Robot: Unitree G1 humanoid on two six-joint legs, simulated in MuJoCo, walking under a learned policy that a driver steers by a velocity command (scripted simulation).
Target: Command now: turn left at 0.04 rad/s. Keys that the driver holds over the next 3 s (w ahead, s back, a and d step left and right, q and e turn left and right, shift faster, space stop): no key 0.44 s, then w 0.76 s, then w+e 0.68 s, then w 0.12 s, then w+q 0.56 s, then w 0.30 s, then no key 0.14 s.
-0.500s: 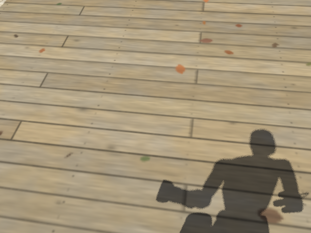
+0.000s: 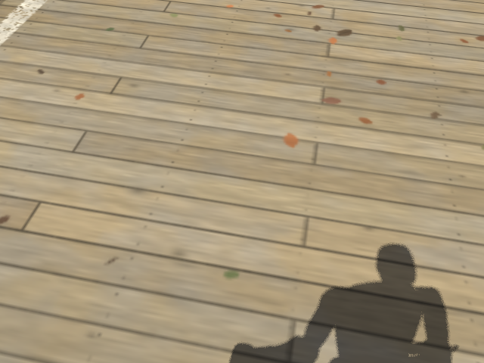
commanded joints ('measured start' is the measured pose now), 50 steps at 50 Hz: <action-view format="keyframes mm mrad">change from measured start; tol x16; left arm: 1 -14 101 25 -25 -4 -10 7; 30 -104 69 18 105 -48 -60 -10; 36 359 232 76 246 -38 -85 -31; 40 137 103 22 174 -21 -115 -48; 50 256 119 6 182 -13 -81 -6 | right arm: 1 9 -132 -34 -35 4 -14 -4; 28 125 -236 -66 155 35 -28 -23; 50 -293 -72 -35 -18 39 -89 35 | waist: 1 -9 27 -6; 29 -62 197 184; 34 64 91 54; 36 123 -309 -49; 50 62 -73 111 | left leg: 1 -82 82 -87 -137 153 32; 22 -54 44 -28 -139 227 13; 27 -87 232 -325 -343 -527 170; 30 -13 337 -426 -373 -370 232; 34 -181 165 -148 -186 -83 128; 36 -467 -39 73 377 -136 7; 38 -620 42 -66 666 -176 40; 50 -489 92 96 140 354 -18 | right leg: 1 74 -20 19 -34 132 -6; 22 101 -15 9 -40 167 -19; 26 -82 75 -98 144 -254 -31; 30 -311 -40 -19 328 -294 -96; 34 202 51 -117 -1 4 -87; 37 412 -375 689 -321 -333 -322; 45 296 -189 133 -344 270 -224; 50 201 -161 42 -401 270 -218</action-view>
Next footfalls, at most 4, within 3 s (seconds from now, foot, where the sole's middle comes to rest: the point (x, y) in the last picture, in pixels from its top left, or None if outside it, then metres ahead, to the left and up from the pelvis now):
1.20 left None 0.47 0.08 -0.77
1.74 right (318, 294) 0.74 -0.19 -0.77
2.26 left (286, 201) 1.11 -0.11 -0.77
2.76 right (347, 157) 1.34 -0.36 -0.77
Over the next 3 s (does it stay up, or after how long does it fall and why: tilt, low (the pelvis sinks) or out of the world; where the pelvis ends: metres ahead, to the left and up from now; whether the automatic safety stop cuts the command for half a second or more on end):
stays up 1.30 -0.27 0.01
